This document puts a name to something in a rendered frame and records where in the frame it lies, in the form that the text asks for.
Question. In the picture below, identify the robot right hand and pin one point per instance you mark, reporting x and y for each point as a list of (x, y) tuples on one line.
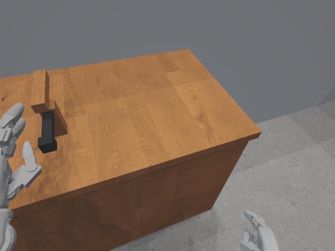
[(264, 240)]

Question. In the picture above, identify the counter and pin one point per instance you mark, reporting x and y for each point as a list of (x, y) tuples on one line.
[(142, 143)]

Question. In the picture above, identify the tap lever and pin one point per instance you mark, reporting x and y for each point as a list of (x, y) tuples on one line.
[(47, 142)]

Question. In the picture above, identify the robot left forearm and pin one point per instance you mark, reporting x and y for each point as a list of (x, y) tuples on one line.
[(8, 234)]

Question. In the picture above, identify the robot left hand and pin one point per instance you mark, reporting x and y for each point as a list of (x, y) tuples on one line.
[(11, 127)]

